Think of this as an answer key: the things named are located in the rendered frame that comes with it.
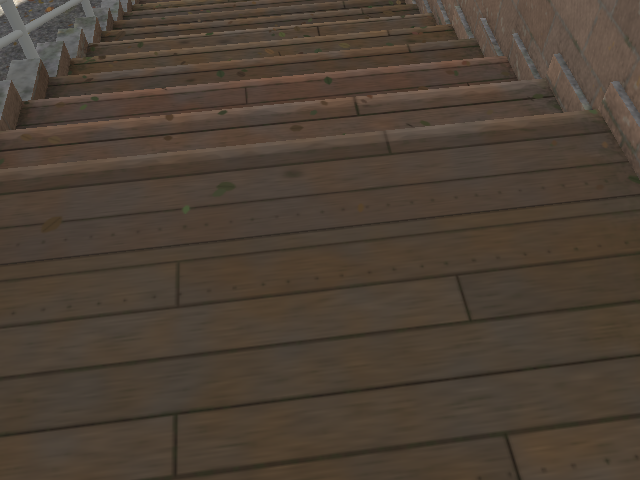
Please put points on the stairs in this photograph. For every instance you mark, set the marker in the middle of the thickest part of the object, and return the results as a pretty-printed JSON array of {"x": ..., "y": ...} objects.
[{"x": 178, "y": 75}]

